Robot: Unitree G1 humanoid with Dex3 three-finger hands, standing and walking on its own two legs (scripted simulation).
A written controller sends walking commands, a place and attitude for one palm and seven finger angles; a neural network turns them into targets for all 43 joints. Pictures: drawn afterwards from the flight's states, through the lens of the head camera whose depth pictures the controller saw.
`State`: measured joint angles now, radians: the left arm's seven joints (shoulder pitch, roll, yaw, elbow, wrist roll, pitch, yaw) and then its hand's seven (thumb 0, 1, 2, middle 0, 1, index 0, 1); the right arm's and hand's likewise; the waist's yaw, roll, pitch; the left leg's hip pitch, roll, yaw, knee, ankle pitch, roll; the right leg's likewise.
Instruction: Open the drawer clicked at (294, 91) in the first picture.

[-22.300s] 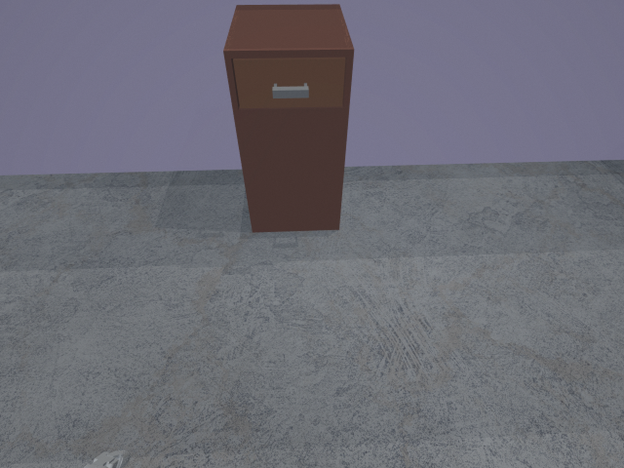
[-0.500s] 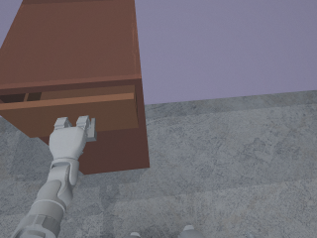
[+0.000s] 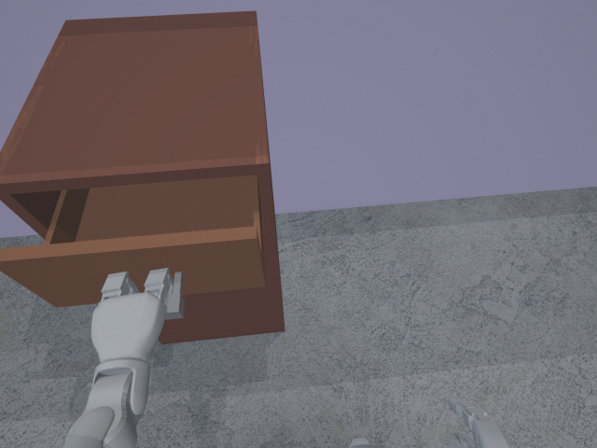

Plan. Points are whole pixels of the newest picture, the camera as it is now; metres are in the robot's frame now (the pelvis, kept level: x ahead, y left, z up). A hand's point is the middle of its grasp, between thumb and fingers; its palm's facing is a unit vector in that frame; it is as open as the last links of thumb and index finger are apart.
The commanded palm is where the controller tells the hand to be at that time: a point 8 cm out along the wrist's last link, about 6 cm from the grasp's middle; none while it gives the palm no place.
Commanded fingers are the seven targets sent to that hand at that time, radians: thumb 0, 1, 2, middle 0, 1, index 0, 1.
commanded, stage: pull the drawer open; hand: left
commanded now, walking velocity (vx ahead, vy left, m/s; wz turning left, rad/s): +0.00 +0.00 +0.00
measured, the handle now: (143, 295) +0.33 +0.25 -0.03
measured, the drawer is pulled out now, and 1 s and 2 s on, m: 0.11 0.22 0.30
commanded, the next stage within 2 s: none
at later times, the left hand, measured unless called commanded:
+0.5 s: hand (140, 387) +0.21 +0.22 -0.05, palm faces -0.03 -0.06 -1.00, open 5.8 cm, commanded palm +0.18 +0.23 +0.00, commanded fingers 0.00 0.90 0.90 -0.40 -1.35 -0.40 -1.35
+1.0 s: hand (136, 417) +0.17 +0.22 -0.05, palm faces -0.05 -0.07 -1.00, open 5.8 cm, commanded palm +0.13 +0.23 +0.00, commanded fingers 0.00 0.90 0.90 -0.40 -1.35 -0.40 -1.35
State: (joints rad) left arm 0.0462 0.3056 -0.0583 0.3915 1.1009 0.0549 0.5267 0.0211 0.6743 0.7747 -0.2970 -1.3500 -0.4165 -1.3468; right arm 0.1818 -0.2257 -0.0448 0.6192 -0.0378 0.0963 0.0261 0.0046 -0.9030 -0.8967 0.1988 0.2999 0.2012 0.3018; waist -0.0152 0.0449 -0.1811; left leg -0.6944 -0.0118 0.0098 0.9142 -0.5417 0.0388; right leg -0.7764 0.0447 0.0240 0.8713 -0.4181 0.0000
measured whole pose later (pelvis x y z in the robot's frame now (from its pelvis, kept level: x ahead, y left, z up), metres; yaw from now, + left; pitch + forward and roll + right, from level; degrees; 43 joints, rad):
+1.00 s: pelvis -0.03 -0.03 -0.01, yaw +0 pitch +16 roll +1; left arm 0.37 0.30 -0.02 0.19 1.10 0.01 0.57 0.01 0.67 0.75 -0.31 -1.35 -0.42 -1.35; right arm 0.12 -0.23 -0.04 0.61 -0.04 0.06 0.00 0.01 -0.90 -0.90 0.20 0.30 0.20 0.30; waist 0.01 0.02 -0.18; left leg -0.71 -0.01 0.02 0.98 -0.54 0.01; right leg -0.82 0.05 0.03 0.98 -0.44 -0.03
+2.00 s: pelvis -0.04 -0.03 -0.04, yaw +0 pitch +17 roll +1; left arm 0.73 0.33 0.01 -0.10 1.09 -0.13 0.55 0.02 0.65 0.72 -0.29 -1.35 -0.41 -1.34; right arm 0.14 -0.22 -0.02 0.51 -0.09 0.06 0.04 0.01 -0.90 -0.90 0.20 0.30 0.20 0.30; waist 0.05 0.02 -0.20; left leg -0.82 -0.01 0.02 1.13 -0.60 0.00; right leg -0.94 0.05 0.03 1.14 -0.49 -0.04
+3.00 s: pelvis -0.06 -0.04 -0.04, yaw +3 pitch +16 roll +2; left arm 0.55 0.31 -0.02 0.04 1.10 -0.08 0.61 0.00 -0.49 0.30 -0.34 -1.21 -0.32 -1.20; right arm 0.12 -0.23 -0.03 0.57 -0.07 0.05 -0.02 0.01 -0.90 -0.90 0.20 0.30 0.20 0.30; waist 0.08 0.04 -0.18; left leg -0.84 -0.03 -0.02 1.12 -0.56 -0.01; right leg -0.94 0.03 -0.01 1.13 -0.47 -0.05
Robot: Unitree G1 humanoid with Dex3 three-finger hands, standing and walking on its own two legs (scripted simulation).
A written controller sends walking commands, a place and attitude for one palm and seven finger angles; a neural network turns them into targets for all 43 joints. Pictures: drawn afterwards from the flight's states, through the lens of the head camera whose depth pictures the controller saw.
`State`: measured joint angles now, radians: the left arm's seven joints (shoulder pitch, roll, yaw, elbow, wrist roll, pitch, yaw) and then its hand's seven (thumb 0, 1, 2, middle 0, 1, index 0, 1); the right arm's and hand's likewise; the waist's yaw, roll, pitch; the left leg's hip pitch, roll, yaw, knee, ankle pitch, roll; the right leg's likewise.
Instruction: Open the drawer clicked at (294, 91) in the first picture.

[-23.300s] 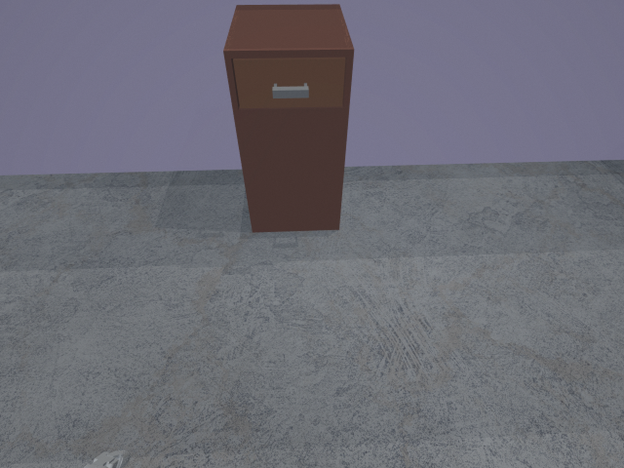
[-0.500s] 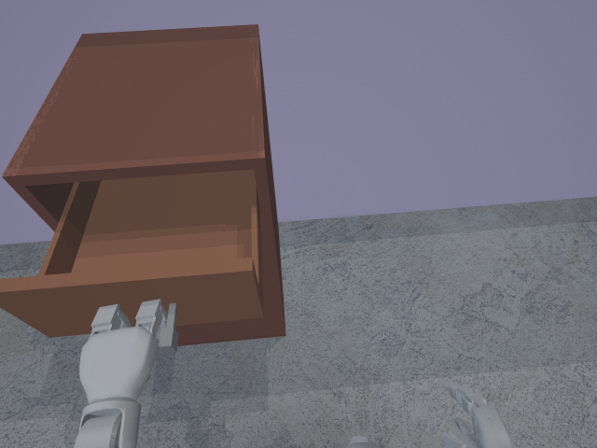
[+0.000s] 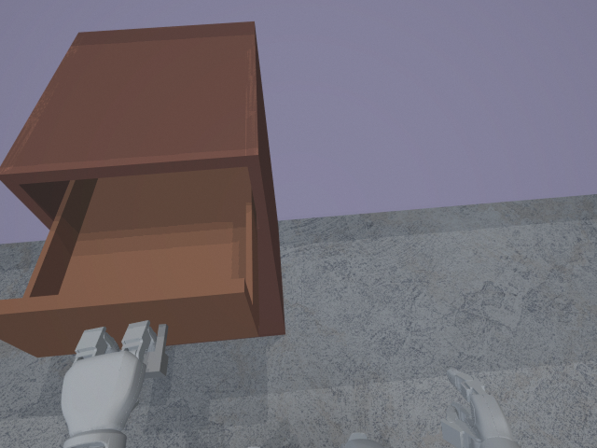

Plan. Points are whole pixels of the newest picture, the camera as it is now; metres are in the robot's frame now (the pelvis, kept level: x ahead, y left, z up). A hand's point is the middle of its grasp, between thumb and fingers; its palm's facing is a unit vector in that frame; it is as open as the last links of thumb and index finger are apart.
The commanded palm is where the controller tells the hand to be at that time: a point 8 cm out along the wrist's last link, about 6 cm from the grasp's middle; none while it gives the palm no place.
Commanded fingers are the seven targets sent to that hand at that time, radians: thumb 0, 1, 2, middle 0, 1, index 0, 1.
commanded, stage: pull the drawer open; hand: left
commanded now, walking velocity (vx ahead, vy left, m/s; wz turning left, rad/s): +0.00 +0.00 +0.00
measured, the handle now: (124, 350) +0.25 +0.26 -0.02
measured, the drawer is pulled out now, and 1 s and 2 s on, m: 0.22 0.30 0.30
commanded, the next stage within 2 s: open the thumb to release the handle in 1.02 s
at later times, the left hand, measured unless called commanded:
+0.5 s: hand (116, 443) +0.14 +0.24 -0.04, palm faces -0.09 -0.11 -0.99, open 6.0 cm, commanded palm +0.10 +0.24 +0.01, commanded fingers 0.00 0.90 0.90 -0.40 -1.35 -0.40 -1.35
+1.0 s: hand out of the picture +0.11 +0.23 -0.04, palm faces -0.10 -0.10 -0.99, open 6.0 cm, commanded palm +0.07 +0.23 +0.01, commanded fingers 0.00 0.90 0.90 -0.40 -1.35 -0.40 -1.35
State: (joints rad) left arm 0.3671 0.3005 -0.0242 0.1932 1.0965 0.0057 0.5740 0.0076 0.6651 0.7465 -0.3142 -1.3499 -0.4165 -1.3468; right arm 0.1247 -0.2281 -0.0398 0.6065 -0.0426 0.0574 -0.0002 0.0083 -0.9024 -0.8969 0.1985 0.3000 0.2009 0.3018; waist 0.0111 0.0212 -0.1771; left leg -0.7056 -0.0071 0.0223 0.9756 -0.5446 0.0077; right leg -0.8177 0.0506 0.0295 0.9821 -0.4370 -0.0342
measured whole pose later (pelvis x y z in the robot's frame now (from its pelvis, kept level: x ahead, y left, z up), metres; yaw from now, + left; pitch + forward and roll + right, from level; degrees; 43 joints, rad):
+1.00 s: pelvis -0.01 +0.00 -0.03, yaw +0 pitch +17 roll +1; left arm 0.73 0.33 0.01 -0.10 1.09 -0.13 0.55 0.02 0.65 0.72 -0.29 -1.35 -0.41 -1.34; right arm 0.14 -0.22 -0.02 0.51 -0.09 0.06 0.04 0.01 -0.90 -0.90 0.20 0.30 0.20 0.30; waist 0.05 0.02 -0.20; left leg -0.82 -0.01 0.02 1.13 -0.60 0.00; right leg -0.94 0.05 0.03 1.14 -0.49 -0.04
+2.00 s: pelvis -0.03 -0.02 -0.03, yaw +3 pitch +16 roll +2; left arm 0.55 0.31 -0.02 0.04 1.10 -0.08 0.61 0.00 -0.49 0.30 -0.34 -1.21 -0.32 -1.20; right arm 0.12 -0.23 -0.03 0.57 -0.07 0.05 -0.02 0.01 -0.90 -0.90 0.20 0.30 0.20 0.30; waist 0.08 0.04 -0.18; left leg -0.84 -0.03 -0.02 1.12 -0.56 -0.01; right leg -0.94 0.03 -0.01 1.13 -0.47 -0.05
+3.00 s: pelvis -0.01 +0.00 +0.01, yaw +2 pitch +10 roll +1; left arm 0.65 0.35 -0.04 -0.13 1.04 -0.04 0.48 0.00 -0.49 0.30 -0.32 -1.20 -0.44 -1.22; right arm 0.15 -0.23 -0.02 0.55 -0.05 0.04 0.01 0.01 -0.90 -0.90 0.20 0.30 0.20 0.30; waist 0.08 0.05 -0.14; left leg -0.58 -0.02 -0.01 0.90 -0.50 0.01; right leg -0.67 0.03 0.01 0.91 -0.41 -0.04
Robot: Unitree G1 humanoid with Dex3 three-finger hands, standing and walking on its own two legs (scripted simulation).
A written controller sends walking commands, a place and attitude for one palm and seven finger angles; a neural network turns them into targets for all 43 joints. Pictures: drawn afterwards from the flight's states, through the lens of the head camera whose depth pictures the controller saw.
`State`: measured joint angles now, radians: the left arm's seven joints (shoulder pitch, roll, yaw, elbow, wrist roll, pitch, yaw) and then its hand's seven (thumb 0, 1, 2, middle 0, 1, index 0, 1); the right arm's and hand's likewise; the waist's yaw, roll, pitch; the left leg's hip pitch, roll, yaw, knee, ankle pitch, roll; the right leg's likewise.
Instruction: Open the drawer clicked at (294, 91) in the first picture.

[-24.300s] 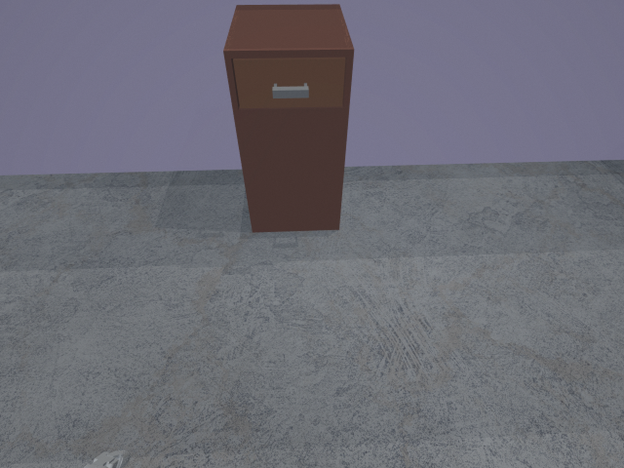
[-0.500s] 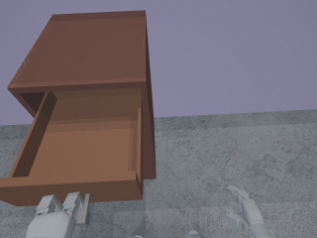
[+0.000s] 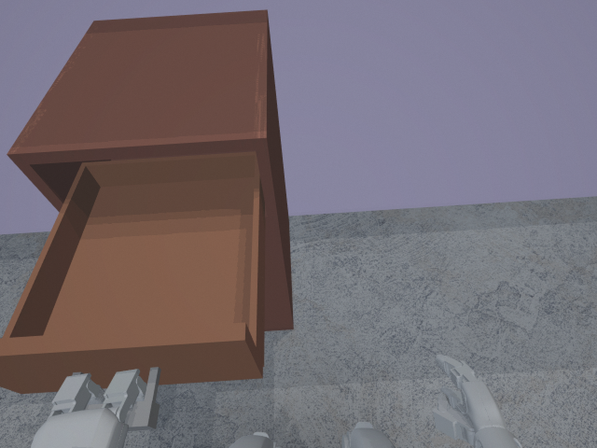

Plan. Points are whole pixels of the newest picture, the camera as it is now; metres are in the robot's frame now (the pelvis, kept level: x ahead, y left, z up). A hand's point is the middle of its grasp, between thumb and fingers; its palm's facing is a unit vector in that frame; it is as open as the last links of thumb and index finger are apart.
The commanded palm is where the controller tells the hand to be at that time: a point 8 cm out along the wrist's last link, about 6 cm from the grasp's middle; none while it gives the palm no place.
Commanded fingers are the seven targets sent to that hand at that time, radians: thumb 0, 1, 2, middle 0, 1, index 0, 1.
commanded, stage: pull the drawer open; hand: left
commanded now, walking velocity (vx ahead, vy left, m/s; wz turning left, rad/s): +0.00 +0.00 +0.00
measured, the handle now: (110, 397) +0.18 +0.25 +0.00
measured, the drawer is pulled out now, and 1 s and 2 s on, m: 0.30 0.30 0.30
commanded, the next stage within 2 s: open the thumb to release the handle in 0.02 s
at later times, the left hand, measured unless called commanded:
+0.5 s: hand out of the picture +0.12 +0.24 -0.01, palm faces -0.05 -0.07 -1.00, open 9.7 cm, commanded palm +0.09 +0.24 +0.04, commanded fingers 0.00 -0.50 0.30 -0.30 -1.20 -0.30 -1.20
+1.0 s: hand out of the picture +0.13 +0.24 -0.01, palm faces -0.02 -0.05 -1.00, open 13.8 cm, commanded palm +0.11 +0.24 +0.03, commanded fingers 0.00 -0.50 0.30 -0.30 -1.20 -0.30 -1.20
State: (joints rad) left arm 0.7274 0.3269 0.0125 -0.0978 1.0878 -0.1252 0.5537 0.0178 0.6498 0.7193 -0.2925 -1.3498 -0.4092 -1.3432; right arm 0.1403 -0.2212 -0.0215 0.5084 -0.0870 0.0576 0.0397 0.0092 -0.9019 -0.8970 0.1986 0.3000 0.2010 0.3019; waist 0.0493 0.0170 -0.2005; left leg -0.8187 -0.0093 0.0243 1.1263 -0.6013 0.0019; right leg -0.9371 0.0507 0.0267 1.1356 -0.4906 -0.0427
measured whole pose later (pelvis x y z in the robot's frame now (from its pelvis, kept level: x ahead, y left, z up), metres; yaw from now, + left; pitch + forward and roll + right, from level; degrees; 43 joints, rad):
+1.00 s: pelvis -0.02 -0.01 +0.00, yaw +2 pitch +16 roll +2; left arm 0.55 0.31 -0.02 0.04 1.10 -0.08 0.61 0.00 -0.49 0.30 -0.34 -1.21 -0.32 -1.20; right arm 0.12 -0.23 -0.03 0.57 -0.07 0.05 -0.02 0.01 -0.90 -0.90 0.20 0.30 0.20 0.30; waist 0.08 0.04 -0.18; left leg -0.84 -0.03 -0.02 1.12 -0.56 -0.01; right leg -0.94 0.03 -0.01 1.13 -0.47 -0.05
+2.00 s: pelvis +0.00 +0.00 +0.04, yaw +1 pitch +10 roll +1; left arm 0.65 0.35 -0.04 -0.13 1.04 -0.04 0.48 0.00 -0.49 0.30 -0.32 -1.20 -0.44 -1.22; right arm 0.15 -0.23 -0.02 0.55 -0.05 0.04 0.01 0.01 -0.90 -0.90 0.20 0.30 0.20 0.30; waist 0.08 0.05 -0.14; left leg -0.58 -0.02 -0.01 0.90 -0.50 0.01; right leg -0.67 0.03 0.01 0.91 -0.41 -0.04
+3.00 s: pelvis +0.02 +0.01 +0.07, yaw +1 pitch +5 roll +0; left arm 0.70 0.39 0.01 -0.38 0.95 -0.01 0.31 0.00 -0.49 0.30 -0.32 -1.20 -0.32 -1.20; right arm 0.16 -0.25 -0.02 0.53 -0.02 0.05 0.02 0.01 -0.90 -0.90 0.20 0.30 0.20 0.30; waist 0.12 0.09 -0.10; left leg -0.33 -0.01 0.00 0.67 -0.41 0.02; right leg -0.42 0.04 0.02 0.66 -0.32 -0.02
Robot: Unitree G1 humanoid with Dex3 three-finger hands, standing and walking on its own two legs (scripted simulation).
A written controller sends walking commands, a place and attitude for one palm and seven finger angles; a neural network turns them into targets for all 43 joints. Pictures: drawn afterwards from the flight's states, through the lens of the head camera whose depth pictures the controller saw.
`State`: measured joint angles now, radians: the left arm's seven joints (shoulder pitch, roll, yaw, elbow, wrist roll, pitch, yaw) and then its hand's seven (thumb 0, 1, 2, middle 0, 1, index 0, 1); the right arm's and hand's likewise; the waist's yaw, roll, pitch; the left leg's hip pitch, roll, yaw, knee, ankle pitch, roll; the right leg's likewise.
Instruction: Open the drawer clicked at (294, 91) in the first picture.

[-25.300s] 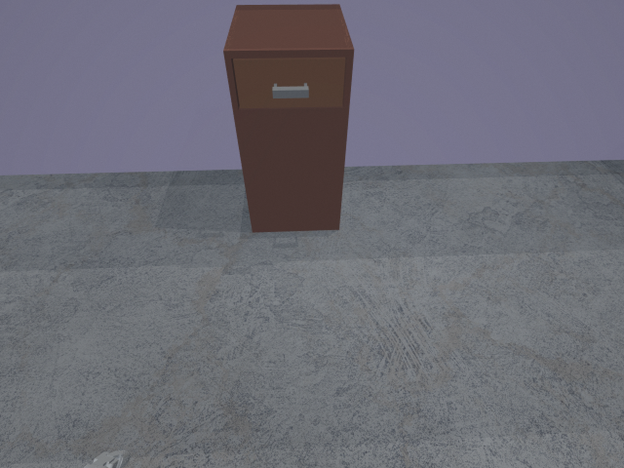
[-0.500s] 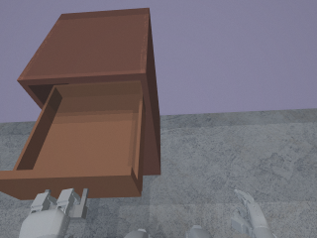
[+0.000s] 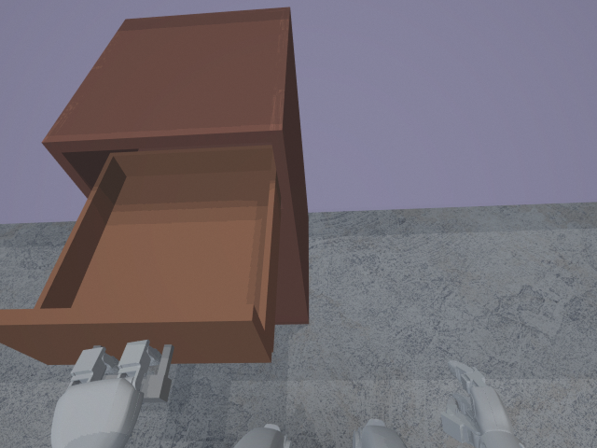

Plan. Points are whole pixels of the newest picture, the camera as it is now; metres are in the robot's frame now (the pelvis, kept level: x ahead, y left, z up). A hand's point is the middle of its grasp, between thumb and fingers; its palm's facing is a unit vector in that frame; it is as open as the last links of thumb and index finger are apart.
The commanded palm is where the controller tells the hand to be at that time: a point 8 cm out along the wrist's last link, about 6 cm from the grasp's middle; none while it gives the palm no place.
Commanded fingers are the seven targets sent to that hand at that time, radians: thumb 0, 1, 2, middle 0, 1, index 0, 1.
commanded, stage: lift the hand off the handle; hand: left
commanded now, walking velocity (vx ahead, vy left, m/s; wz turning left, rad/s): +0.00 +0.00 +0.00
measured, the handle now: (127, 370) +0.20 +0.25 +0.00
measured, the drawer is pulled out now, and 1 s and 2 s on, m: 0.30 0.30 0.30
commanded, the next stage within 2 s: none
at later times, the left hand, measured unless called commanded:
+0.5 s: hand (115, 409) +0.16 +0.24 +0.01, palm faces -0.04 -0.08 -1.00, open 13.6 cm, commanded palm +0.14 +0.25 +0.07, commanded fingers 0.00 -0.50 0.30 -0.30 -1.20 -0.30 -1.20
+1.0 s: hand (96, 401) +0.16 +0.25 +0.04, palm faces -0.04 -0.09 -0.99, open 13.2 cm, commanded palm +0.15 +0.24 +0.11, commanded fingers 0.00 -0.50 0.30 -0.30 -1.20 -0.30 -1.20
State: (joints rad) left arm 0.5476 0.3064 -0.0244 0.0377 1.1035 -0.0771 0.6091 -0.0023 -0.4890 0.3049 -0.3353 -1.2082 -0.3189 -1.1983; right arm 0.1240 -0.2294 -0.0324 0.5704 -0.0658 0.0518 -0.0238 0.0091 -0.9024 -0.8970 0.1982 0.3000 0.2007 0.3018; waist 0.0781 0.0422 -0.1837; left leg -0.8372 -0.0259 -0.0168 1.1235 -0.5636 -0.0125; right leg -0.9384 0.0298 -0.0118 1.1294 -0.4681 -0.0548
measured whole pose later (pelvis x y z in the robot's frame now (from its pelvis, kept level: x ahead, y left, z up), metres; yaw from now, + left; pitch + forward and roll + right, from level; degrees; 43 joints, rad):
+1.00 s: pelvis +0.02 +0.01 +0.04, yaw -1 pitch +10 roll +1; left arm 0.65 0.35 -0.04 -0.13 1.04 -0.04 0.48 0.00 -0.49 0.30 -0.32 -1.20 -0.44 -1.22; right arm 0.15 -0.23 -0.02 0.55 -0.05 0.04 0.01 0.01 -0.90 -0.90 0.20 0.30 0.20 0.30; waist 0.08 0.05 -0.14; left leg -0.58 -0.02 -0.01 0.90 -0.50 0.01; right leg -0.67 0.03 0.01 0.91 -0.41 -0.04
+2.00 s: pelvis +0.03 +0.02 +0.07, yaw -2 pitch +5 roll +0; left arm 0.70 0.39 0.01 -0.38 0.95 -0.01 0.31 0.00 -0.49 0.30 -0.32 -1.20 -0.32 -1.20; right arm 0.16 -0.25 -0.02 0.53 -0.02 0.05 0.02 0.01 -0.90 -0.90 0.20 0.30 0.20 0.30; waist 0.12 0.09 -0.10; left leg -0.33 -0.01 0.00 0.67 -0.41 0.02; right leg -0.42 0.04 0.02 0.66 -0.32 -0.02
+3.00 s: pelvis +0.03 +0.03 +0.08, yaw -2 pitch +0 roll -1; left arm 0.66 0.48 0.08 -0.48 0.89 0.00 0.18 0.00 -0.49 0.30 -0.33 -1.20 -0.32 -1.20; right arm 0.16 -0.26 0.00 0.52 0.00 0.07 0.01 0.01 -0.90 -0.90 0.20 0.30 0.20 0.30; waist 0.13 0.10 -0.05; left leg -0.20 -0.01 -0.01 0.55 -0.35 0.02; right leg -0.28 0.04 0.02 0.51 -0.24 -0.02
